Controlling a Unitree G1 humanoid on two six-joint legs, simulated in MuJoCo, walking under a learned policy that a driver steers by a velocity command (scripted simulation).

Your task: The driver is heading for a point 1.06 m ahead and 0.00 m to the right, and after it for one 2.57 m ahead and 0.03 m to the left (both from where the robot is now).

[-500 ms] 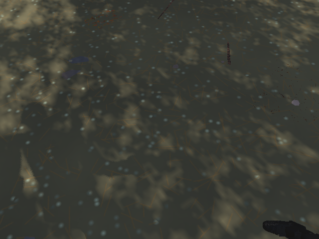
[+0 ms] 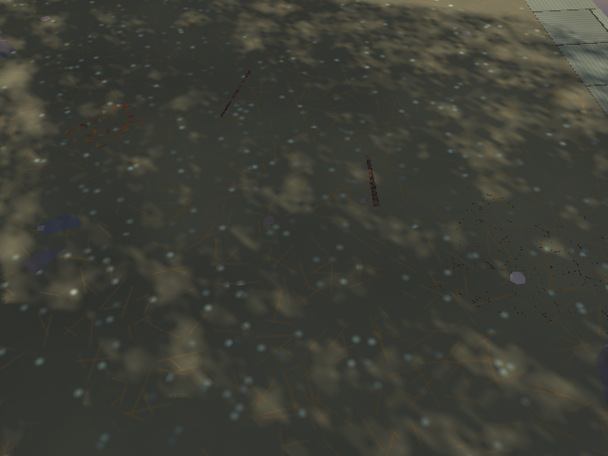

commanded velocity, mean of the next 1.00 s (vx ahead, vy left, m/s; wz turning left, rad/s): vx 0.50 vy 0.00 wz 0.00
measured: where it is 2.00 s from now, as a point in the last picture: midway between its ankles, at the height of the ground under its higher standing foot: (305, 260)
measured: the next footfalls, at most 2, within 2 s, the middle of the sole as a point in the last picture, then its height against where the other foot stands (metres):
right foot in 0.14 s outside the picture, level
left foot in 0.68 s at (260, 427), level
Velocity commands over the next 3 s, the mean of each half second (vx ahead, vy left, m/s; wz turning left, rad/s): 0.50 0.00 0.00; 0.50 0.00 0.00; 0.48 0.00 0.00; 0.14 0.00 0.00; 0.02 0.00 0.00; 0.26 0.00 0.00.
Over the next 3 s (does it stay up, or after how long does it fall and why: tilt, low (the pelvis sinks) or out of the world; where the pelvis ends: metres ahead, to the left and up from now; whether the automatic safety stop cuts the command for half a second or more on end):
stays up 1.18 0.00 0.00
